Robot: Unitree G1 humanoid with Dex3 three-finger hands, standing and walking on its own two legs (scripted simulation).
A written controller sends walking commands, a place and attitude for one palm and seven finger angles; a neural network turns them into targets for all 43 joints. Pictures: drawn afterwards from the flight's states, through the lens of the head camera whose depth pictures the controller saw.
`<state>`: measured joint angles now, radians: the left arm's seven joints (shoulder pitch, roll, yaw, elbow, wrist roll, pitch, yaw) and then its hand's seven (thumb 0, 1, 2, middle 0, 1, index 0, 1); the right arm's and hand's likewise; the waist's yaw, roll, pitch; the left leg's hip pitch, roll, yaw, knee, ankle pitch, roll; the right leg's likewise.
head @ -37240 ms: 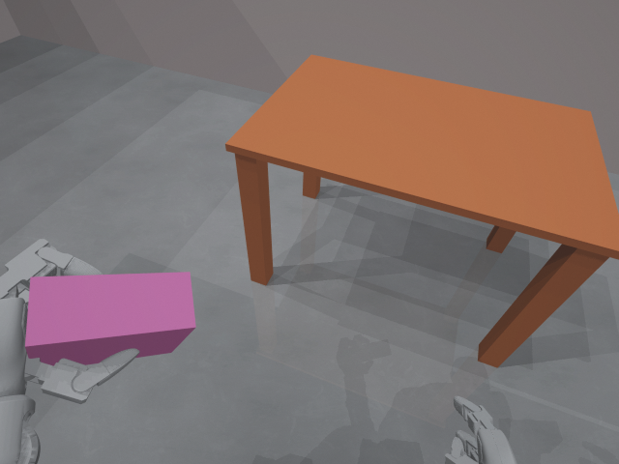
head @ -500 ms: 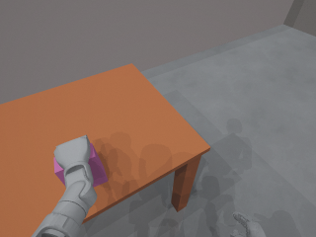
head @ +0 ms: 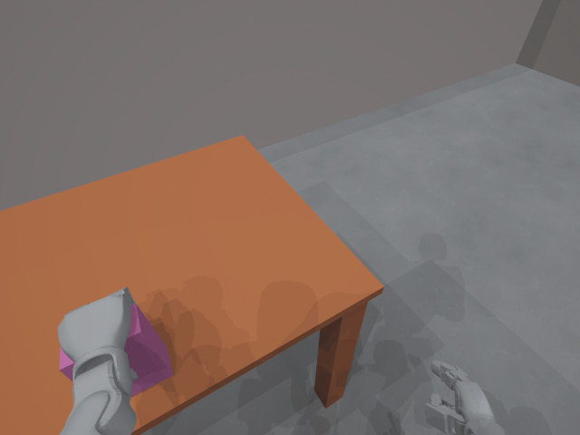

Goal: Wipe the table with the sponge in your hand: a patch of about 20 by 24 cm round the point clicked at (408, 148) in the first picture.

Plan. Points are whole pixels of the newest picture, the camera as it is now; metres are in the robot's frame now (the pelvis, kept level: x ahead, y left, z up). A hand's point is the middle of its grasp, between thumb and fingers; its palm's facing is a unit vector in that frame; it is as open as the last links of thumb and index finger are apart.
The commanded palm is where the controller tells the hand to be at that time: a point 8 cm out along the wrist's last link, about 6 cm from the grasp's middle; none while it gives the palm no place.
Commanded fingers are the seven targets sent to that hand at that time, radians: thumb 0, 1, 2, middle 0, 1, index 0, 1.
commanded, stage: slide back across to the middle lane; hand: left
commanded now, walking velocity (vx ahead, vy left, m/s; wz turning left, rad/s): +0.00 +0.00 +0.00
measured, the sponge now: (126, 364) +0.23 +0.29 -0.07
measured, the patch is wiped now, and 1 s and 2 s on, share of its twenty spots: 1.00 1.00 1.00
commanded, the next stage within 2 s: wipe forward along the middle lane in 0.06 s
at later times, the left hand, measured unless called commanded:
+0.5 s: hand (111, 344) +0.24 +0.30 -0.03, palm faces -0.10 -0.08 -0.99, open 10.2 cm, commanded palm +0.23 +0.31 +0.01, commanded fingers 0.00 0.10 1.30 -1.20 -1.60 -1.20 -1.60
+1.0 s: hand (104, 316) +0.28 +0.33 -0.02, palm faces -0.16 +0.01 -0.99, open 10.2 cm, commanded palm +0.28 +0.34 +0.01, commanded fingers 0.00 0.10 1.30 -1.20 -1.60 -1.20 -1.60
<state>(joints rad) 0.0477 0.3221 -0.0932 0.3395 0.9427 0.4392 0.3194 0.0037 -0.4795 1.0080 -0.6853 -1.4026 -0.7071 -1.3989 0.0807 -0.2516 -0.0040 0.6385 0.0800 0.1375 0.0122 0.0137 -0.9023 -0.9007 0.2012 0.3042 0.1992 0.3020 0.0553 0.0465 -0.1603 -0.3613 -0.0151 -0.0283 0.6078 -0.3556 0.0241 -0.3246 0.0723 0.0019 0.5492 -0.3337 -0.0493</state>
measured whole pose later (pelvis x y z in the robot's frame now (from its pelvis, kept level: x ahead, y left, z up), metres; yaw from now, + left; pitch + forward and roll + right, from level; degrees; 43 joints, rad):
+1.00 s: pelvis -0.07 -0.05 -0.04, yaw +1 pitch +16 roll -1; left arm -0.56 0.60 0.11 1.09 1.01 0.15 0.30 0.02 -0.61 1.11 -0.79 -1.31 -0.80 -1.32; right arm 0.25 -0.29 -0.01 0.74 0.08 0.06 -0.02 0.01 -0.90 -0.90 0.20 0.30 0.20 0.30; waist -0.03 0.06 -0.16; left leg -0.82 0.03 -0.10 0.91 -0.38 0.03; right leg -0.78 0.13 -0.08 0.84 -0.34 -0.12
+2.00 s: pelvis -0.05 +0.00 -0.05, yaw -3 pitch +24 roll -5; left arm -0.76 0.85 0.22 1.23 1.06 0.05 0.19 0.01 -0.61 1.11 -0.79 -1.32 -0.80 -1.33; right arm 0.30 -0.29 0.02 0.71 0.07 0.10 0.01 0.01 -0.90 -0.90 0.20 0.30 0.20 0.30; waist -0.08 0.06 -0.17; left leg -0.98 0.01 -0.10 0.99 -0.43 0.01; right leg -0.91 0.14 -0.05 0.85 -0.36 -0.06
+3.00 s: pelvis -0.01 +0.04 -0.02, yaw -2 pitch +18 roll -6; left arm -0.52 0.75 0.25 1.06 1.04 0.03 0.27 0.01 -0.55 1.09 -0.71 -1.40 -0.73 -1.41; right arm 0.27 -0.28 -0.02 0.70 0.07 0.16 0.05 0.01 -0.90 -0.90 0.20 0.30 0.20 0.30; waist -0.04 0.04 -0.16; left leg -0.73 -0.04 -0.08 0.84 -0.41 0.07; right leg -0.65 0.10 -0.02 0.67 -0.34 -0.01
